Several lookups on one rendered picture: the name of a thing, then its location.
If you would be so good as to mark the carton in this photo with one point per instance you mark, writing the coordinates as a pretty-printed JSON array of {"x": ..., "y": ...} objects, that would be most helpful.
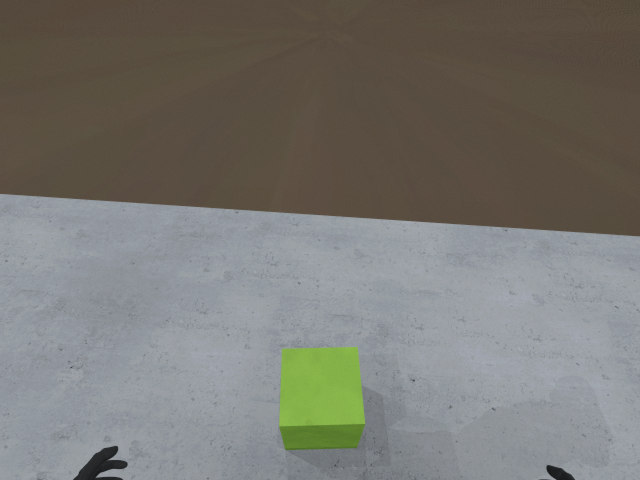
[{"x": 321, "y": 402}]

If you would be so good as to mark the left robot hand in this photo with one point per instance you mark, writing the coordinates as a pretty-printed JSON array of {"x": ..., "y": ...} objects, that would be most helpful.
[{"x": 98, "y": 464}]

